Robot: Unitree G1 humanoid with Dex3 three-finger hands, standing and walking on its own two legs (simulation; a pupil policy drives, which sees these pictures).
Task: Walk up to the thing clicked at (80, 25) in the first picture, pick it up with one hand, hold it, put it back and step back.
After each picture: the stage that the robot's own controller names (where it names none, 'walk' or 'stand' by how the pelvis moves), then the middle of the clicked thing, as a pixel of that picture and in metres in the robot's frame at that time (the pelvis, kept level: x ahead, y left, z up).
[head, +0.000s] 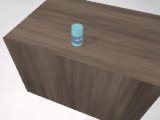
stand; (77, 35) +0.75 +0.04 -0.08
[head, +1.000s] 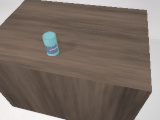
walk; (51, 44) +0.64 +0.20 -0.06
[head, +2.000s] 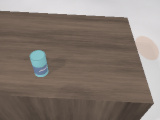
stand; (39, 64) +0.51 +0.20 -0.06
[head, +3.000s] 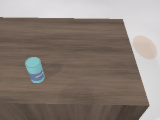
stand; (35, 70) +0.50 +0.22 -0.08
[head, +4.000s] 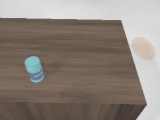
stand; (34, 69) +0.51 +0.23 -0.08
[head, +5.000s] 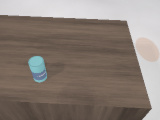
stand; (38, 69) +0.50 +0.21 -0.08
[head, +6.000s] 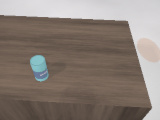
stand; (39, 68) +0.51 +0.21 -0.08
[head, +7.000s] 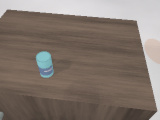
rise first; (45, 64) +0.52 +0.19 -0.08
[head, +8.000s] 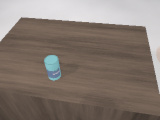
go down; (53, 67) +0.53 +0.18 -0.08
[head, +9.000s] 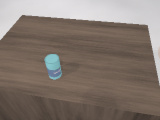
go down; (53, 66) +0.52 +0.18 -0.08
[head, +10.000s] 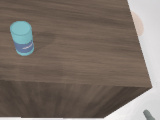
go down; (23, 39) +0.52 +0.17 -0.01
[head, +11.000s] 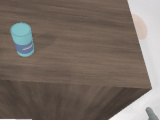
approach; (23, 40) +0.53 +0.17 -0.01
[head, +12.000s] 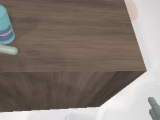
close in; (0, 25) +0.54 +0.19 +0.03
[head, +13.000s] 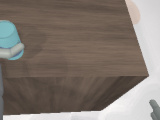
lift; (9, 41) +0.49 +0.18 +0.02
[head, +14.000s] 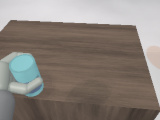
lift; (28, 76) +0.31 +0.17 +0.15
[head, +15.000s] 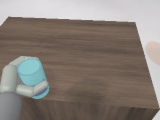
hold; (34, 79) +0.32 +0.15 +0.11
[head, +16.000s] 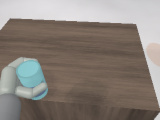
hold; (33, 80) +0.32 +0.16 +0.11
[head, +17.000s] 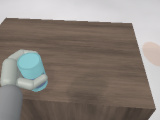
crouch; (33, 72) +0.35 +0.16 +0.12
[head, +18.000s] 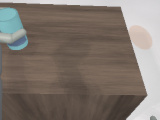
crouch; (12, 30) +0.48 +0.19 +0.15
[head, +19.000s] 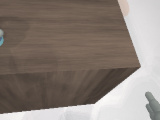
lower; out of the picture +0.52 +0.20 +0.04
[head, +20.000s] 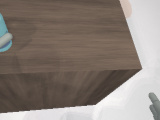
lower; out of the picture +0.51 +0.18 +0.03
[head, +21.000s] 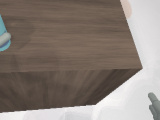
lower; out of the picture +0.51 +0.19 +0.03
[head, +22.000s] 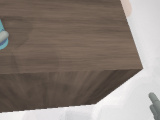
lower; out of the picture +0.52 +0.19 +0.03
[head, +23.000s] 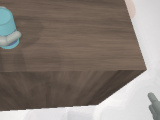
draw back; (4, 29) +0.52 +0.17 +0.03
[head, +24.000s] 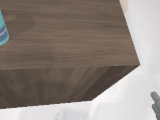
rise; out of the picture +0.52 +0.18 +0.04
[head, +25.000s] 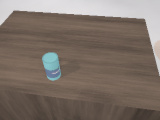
sink last; (52, 66) +0.49 +0.16 -0.03
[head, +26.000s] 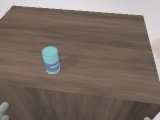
stand; (51, 60) +0.51 +0.16 -0.03
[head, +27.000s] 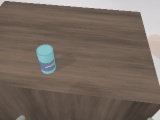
stand; (46, 59) +0.50 +0.17 -0.01
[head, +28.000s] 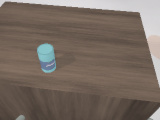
stand; (47, 58) +0.51 +0.17 -0.01
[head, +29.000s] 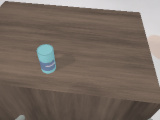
stand; (47, 59) +0.50 +0.17 -0.02
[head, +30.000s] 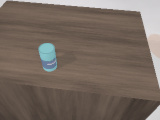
stand; (48, 57) +0.51 +0.16 -0.02
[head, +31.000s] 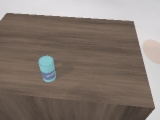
stand; (47, 69) +0.50 +0.17 -0.08
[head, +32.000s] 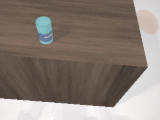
walk; (44, 30) +0.62 +0.17 -0.06
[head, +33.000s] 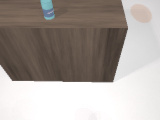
walk; (47, 8) +0.91 +0.25 -0.07
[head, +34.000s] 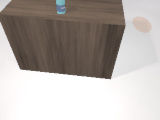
stand; (60, 5) +1.13 +0.19 -0.07
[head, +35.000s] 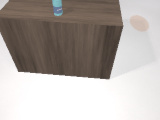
stand; (57, 6) +1.11 +0.19 -0.08
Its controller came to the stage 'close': yes
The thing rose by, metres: 0.22
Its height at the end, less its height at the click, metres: +0.00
